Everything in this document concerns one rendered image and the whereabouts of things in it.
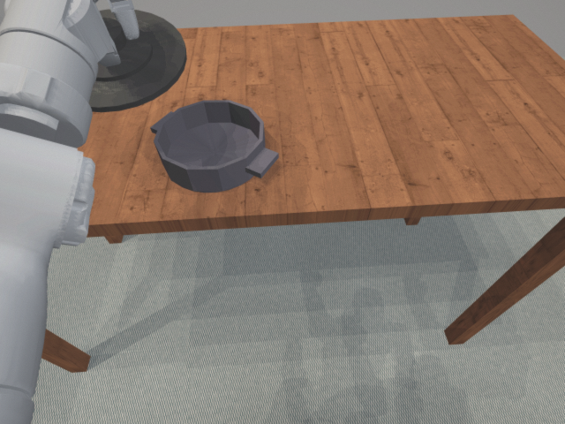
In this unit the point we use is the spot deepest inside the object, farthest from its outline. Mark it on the lid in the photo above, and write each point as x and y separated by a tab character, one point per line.
150	66

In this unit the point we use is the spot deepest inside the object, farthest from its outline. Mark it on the table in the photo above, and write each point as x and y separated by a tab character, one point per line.
373	119

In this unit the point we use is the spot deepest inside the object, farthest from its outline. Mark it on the knob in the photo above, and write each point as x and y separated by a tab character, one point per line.
116	32

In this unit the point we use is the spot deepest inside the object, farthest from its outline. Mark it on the robot left hand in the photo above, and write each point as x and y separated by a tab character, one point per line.
125	15

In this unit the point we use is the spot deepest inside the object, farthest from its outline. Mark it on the left robot upper arm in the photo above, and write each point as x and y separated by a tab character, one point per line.
46	196

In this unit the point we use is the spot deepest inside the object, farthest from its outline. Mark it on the pot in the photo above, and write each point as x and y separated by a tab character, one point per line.
213	146

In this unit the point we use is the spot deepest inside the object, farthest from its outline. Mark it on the left robot forearm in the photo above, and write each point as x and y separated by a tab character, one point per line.
49	54

